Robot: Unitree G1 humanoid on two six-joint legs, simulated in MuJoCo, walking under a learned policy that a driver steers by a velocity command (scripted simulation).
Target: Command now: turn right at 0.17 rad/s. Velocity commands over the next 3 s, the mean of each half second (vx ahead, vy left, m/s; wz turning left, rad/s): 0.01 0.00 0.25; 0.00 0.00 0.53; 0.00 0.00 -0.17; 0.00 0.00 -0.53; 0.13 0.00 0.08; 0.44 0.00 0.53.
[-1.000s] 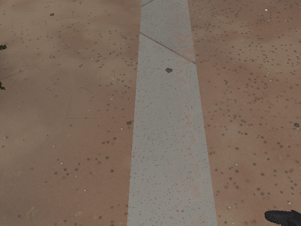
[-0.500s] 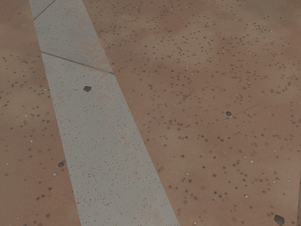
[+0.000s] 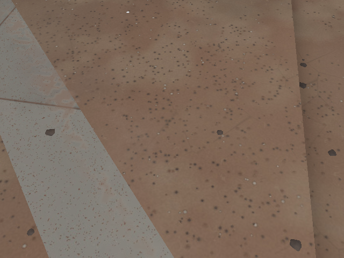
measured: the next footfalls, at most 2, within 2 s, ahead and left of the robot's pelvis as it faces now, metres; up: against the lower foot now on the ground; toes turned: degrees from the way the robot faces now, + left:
left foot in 0.04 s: +0.05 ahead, +0.14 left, +0.00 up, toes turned -1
left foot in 0.68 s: +0.00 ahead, +0.16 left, +0.00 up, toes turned +20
